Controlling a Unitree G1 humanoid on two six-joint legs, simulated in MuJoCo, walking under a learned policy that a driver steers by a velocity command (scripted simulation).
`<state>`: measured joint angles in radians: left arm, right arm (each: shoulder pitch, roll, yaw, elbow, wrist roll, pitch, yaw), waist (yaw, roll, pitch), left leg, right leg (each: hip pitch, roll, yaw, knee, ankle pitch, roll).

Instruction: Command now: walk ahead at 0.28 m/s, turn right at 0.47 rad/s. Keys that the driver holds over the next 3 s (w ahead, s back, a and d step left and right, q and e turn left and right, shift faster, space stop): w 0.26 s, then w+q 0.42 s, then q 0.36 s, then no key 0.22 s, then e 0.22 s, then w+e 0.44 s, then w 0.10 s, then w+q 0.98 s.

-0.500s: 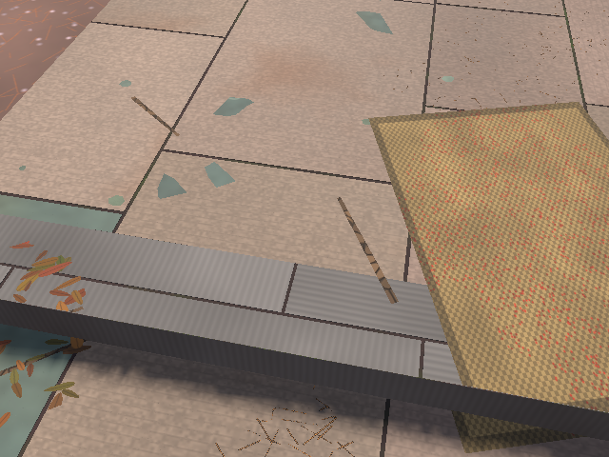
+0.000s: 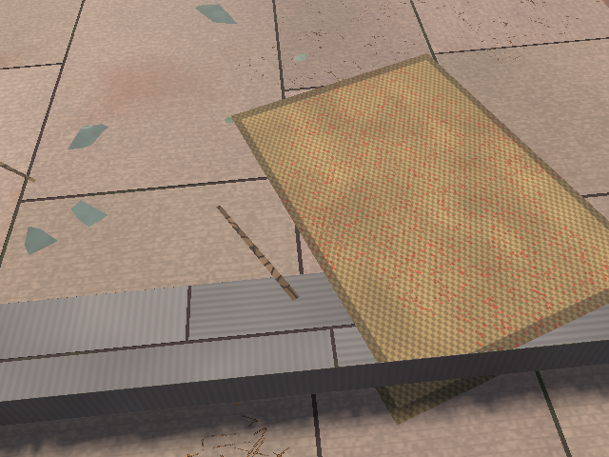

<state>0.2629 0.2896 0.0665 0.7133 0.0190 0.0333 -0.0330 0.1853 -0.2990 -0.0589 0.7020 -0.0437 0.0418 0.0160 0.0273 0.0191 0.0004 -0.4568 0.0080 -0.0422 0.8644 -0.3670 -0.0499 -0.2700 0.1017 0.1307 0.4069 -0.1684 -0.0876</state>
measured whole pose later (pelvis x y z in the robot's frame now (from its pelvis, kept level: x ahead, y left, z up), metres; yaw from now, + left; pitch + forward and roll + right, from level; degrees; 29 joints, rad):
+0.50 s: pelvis +0.16 +0.02 +0.00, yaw -1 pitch +2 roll +0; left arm 0.06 0.26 0.03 0.73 0.04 -0.03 -0.05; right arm 0.50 -0.22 -0.04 0.92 -0.02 -0.07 0.01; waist -0.10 -0.04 0.02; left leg 0.02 -0.04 -0.07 0.25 -0.31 0.04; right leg -0.54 -0.03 -0.01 0.65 -0.16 0.02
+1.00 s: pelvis +0.37 +0.01 -0.02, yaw +16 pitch +0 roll -1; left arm 0.31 0.25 0.04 0.85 0.01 -0.05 0.02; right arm 0.10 -0.24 -0.04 0.76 -0.05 0.00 0.04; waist 0.04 0.00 0.08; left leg -0.47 -0.02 0.09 0.67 -0.16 0.07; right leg -0.12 -0.06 -0.25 0.58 -0.41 -0.02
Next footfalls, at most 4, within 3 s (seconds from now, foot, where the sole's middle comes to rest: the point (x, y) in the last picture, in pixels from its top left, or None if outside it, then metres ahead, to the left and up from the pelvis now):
0.16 left None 0.09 0.12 -0.78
0.58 right None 0.35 -0.10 -0.78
1.02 left None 0.48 0.11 -0.78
1.42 right None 0.49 -0.10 -0.78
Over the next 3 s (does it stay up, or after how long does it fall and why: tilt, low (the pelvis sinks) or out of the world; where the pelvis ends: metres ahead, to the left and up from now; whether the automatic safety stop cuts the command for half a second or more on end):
stays up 1.21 0.02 0.10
